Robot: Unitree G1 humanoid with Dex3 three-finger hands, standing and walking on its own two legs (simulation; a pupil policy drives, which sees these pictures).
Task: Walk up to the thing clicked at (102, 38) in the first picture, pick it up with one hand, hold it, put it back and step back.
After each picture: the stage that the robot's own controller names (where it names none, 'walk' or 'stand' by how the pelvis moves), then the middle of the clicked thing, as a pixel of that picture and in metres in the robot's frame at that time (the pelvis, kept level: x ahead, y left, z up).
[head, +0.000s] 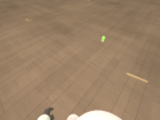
stand; (103, 39) +1.99 -0.29 -0.72
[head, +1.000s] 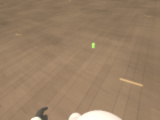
walk; (93, 45) +1.86 +0.10 -0.69
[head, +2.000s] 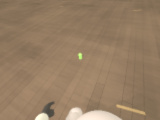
walk; (80, 56) +1.25 +0.31 -0.71
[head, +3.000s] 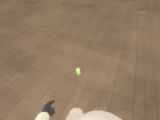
walk; (78, 71) +0.83 +0.26 -0.71
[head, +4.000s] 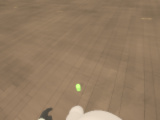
walk; (78, 87) +0.56 +0.24 -0.71
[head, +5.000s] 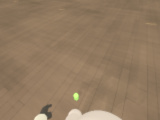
stand; (76, 96) +0.41 +0.20 -0.71
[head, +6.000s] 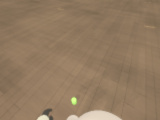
stand; (74, 101) +0.36 +0.19 -0.72
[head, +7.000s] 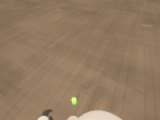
stand; (74, 100) +0.36 +0.20 -0.73
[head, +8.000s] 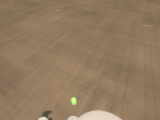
stand; (73, 101) +0.36 +0.20 -0.73
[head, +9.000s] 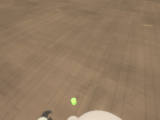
stand; (73, 101) +0.35 +0.20 -0.73
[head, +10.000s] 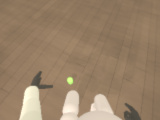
go down; (70, 80) +0.39 +0.20 -0.57
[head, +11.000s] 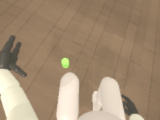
go down; (65, 63) +0.44 +0.23 -0.31
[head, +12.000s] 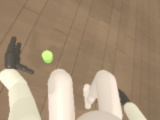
close in; (47, 57) +0.42 +0.27 -0.25
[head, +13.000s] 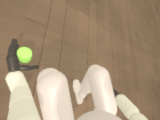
close; (24, 55) +0.41 +0.29 -0.22
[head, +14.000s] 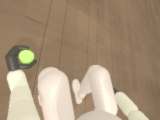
lift; (26, 57) +0.39 +0.28 -0.22
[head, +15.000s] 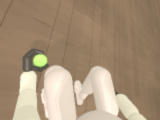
lift; (39, 61) +0.37 +0.24 -0.21
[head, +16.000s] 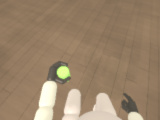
lift; (64, 74) +0.32 +0.19 +0.00
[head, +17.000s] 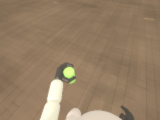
hold; (70, 75) +0.33 +0.16 +0.02
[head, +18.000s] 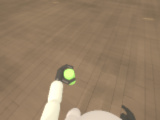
hold; (70, 77) +0.32 +0.16 +0.01
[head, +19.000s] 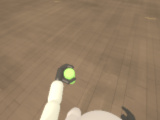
crouch; (70, 76) +0.32 +0.16 +0.01
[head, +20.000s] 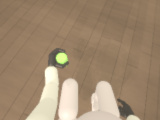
crouch; (62, 60) +0.42 +0.20 -0.08
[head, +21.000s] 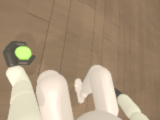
lower; (24, 54) +0.40 +0.29 -0.23
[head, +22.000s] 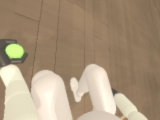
lower; (16, 53) +0.42 +0.30 -0.23
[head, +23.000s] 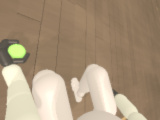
lower; (18, 53) +0.42 +0.30 -0.23
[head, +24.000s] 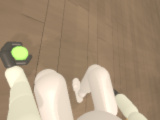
lower; (21, 55) +0.41 +0.30 -0.22
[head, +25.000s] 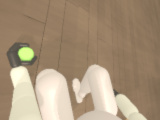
loosen; (26, 55) +0.41 +0.28 -0.23
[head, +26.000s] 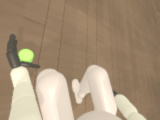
withdraw; (26, 57) +0.41 +0.28 -0.23
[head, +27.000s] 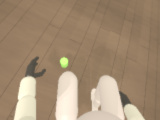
walk; (64, 62) +0.43 +0.23 -0.31
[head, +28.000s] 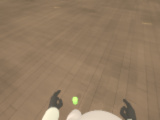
stand; (75, 100) +0.36 +0.16 -0.66
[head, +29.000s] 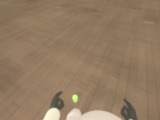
stand; (75, 98) +0.38 +0.17 -0.67
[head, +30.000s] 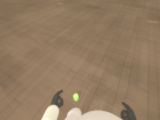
stand; (75, 97) +0.37 +0.17 -0.67
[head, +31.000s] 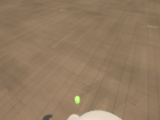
walk; (77, 99) +0.39 +0.16 -0.72
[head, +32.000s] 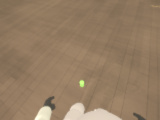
walk; (81, 83) +0.50 +0.13 -0.71
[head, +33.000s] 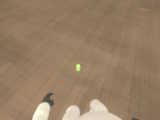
walk; (78, 67) +0.78 +0.13 -0.70
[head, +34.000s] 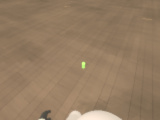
stand; (83, 65) +1.03 +0.17 -0.71
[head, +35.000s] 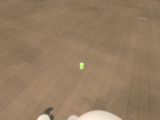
stand; (81, 66) +1.01 +0.18 -0.73
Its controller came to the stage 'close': yes
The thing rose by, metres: 0.71
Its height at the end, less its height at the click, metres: +0.00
